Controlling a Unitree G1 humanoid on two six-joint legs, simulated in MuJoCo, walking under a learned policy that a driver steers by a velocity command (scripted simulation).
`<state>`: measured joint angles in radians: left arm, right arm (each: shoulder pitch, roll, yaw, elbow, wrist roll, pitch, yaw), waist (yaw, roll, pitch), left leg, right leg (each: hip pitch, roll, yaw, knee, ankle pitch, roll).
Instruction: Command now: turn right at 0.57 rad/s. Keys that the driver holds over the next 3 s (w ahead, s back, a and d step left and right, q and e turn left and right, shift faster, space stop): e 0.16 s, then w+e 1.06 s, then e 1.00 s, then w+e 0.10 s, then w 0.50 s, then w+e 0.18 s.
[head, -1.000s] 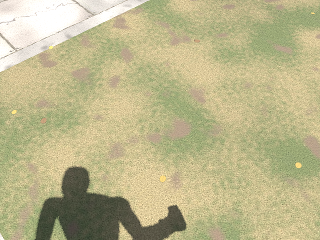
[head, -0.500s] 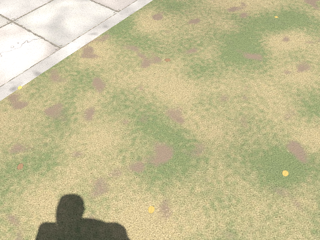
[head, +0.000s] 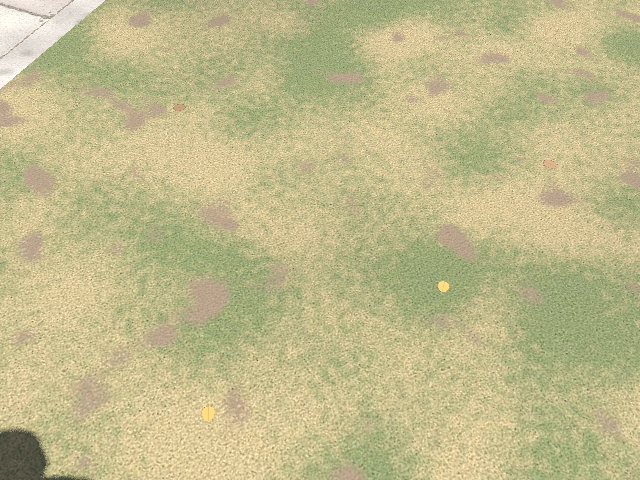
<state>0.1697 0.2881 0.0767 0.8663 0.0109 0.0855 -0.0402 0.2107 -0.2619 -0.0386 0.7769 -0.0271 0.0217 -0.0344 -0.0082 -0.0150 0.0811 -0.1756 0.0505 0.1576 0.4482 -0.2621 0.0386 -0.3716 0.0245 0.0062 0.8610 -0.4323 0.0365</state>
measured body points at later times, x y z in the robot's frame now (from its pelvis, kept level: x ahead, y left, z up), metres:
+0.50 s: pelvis +0.05 -0.04 +0.00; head +0.06 -0.05 +0.45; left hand +0.15 +0.23 -0.12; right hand +0.12 -0.35 -0.11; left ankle +0.16 +0.08 -0.70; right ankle -0.02 -0.11 -0.74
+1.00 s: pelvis +0.26 -0.09 -0.01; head +0.30 -0.11 +0.44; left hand +0.56 -0.01 -0.11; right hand +0.09 -0.30 -0.13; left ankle +0.21 +0.06 -0.74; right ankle +0.32 -0.27 -0.69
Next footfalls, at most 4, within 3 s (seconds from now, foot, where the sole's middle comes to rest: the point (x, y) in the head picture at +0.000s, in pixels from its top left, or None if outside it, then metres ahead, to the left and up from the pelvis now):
0.12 right None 0.02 -0.11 -0.78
0.62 left None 0.24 0.04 -0.78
1.12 right None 0.40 -0.30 -0.78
1.66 left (501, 390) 0.65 -0.40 -0.78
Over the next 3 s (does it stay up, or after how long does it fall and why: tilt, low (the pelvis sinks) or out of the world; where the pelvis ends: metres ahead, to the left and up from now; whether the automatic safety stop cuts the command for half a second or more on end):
stays up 0.53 -0.59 -0.01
